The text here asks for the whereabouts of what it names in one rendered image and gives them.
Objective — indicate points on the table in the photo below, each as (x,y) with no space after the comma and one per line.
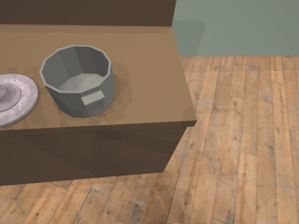
(152,107)

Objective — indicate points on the knob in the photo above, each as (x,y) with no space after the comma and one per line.
(4,93)

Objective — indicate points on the pot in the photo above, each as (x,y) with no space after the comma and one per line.
(79,79)

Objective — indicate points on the lid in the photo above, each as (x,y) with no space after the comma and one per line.
(23,94)

